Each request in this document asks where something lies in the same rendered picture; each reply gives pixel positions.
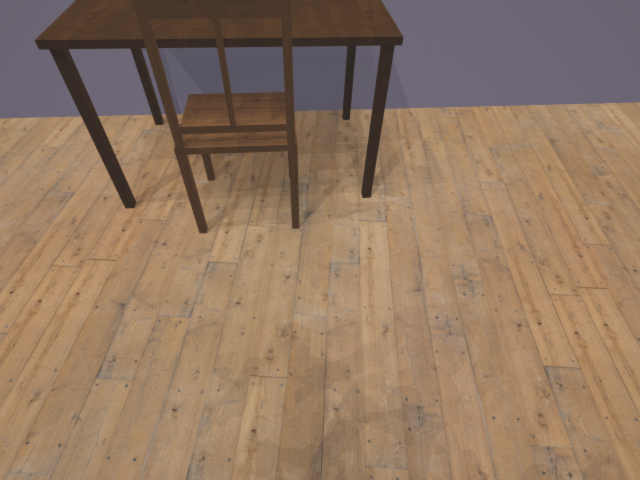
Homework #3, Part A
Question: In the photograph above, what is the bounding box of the table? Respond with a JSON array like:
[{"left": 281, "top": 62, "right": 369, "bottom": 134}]
[{"left": 35, "top": 0, "right": 403, "bottom": 209}]

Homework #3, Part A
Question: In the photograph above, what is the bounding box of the chair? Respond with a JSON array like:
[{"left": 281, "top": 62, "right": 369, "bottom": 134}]
[{"left": 132, "top": 0, "right": 299, "bottom": 233}]

